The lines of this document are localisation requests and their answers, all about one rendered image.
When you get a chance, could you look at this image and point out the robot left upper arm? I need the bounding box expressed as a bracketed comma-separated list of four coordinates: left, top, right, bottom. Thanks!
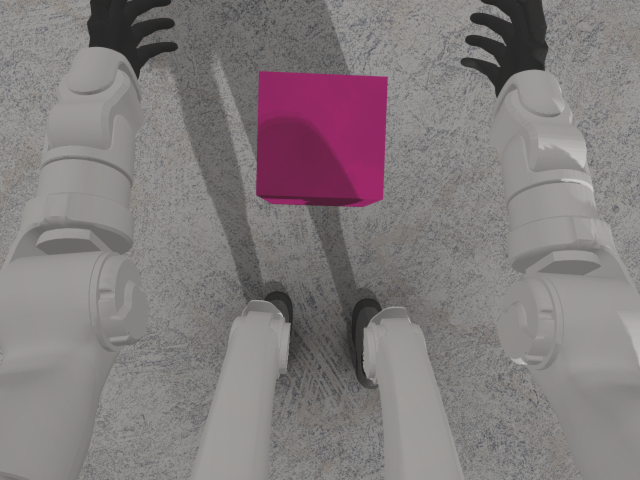
[0, 250, 149, 480]

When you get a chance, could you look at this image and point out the right robot forearm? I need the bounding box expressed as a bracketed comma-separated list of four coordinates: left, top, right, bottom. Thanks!
[488, 70, 640, 297]

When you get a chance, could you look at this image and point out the robot left hand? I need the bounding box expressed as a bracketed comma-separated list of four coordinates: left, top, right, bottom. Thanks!
[87, 0, 178, 79]

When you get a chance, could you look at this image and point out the left robot forearm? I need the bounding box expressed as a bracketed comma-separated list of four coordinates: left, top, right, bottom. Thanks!
[0, 47, 145, 349]

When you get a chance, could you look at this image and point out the robot right upper arm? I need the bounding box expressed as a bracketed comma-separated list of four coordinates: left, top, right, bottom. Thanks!
[497, 272, 640, 480]

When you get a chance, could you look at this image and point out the robot right hand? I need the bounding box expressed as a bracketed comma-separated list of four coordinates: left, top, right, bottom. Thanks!
[461, 0, 548, 97]

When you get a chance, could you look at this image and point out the carton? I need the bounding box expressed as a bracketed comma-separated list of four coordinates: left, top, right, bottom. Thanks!
[256, 71, 388, 207]

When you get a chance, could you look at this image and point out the right robot shin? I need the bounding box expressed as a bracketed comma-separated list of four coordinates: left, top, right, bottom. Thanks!
[363, 307, 427, 380]

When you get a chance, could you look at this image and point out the left robot shin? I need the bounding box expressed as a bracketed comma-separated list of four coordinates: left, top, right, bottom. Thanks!
[228, 300, 283, 343]

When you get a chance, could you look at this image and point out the robot shin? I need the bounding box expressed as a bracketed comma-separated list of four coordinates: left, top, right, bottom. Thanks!
[363, 307, 427, 380]
[228, 300, 283, 343]

